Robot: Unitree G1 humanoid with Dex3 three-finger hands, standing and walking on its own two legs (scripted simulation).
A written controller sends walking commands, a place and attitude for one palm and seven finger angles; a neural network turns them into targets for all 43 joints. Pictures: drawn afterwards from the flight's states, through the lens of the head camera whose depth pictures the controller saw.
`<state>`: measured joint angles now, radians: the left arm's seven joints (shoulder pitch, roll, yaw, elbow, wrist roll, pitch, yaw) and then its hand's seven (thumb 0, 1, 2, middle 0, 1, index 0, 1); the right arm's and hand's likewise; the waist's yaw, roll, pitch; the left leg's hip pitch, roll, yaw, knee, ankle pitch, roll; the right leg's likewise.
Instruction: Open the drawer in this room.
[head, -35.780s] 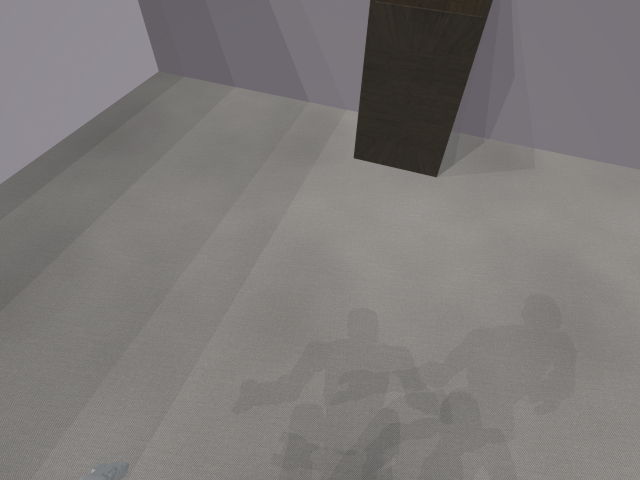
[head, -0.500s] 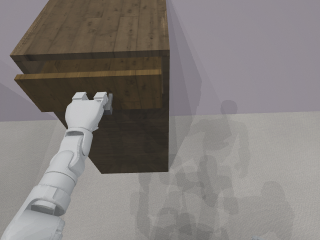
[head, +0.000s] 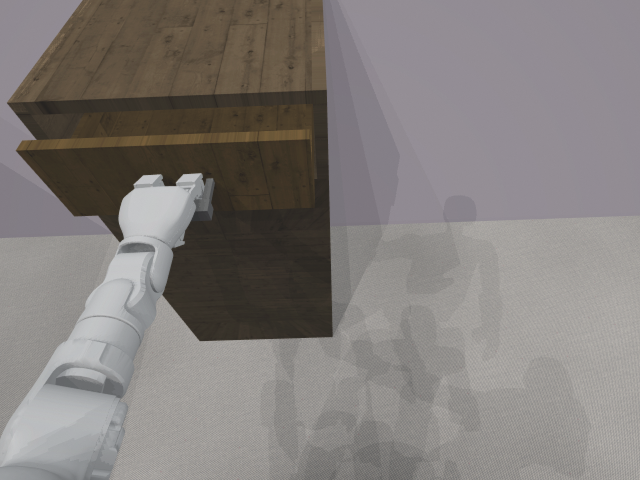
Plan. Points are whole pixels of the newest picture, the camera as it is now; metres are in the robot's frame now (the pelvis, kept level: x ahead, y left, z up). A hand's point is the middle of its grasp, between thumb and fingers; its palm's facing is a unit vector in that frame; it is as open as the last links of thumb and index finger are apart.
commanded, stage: pull the drawer open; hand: left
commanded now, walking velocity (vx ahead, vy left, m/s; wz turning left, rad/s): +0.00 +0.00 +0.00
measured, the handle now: (174, 199) +0.48 +0.21 +0.06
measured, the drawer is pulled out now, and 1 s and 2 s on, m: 0.07 0.15 0.27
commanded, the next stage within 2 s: none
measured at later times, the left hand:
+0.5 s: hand (167, 267) +0.38 +0.21 +0.03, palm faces -0.01 -0.03 -1.00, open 5.3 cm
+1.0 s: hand (163, 291) +0.34 +0.21 +0.04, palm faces +0.02 -0.10 -0.99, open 5.5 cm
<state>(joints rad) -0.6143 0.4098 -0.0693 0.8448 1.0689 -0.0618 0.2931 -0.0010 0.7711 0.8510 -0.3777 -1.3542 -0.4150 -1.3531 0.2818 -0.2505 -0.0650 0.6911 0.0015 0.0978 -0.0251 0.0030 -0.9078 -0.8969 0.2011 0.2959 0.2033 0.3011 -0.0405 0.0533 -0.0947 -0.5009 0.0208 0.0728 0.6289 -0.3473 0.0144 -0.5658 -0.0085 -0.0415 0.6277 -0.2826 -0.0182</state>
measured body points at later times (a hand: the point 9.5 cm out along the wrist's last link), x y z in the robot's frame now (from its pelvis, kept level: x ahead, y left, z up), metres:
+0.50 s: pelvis +0.01 +0.01 +0.01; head +0.06 -0.02 +0.45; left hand +0.37 +0.21 +0.09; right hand +0.19 -0.24 -0.11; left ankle -0.03 +0.11 -0.72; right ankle +0.01 -0.11 -0.72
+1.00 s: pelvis +0.01 +0.00 +0.01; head +0.05 -0.03 +0.45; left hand +0.33 +0.21 +0.09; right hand +0.12 -0.26 -0.13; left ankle -0.03 +0.11 -0.72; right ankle +0.01 -0.11 -0.72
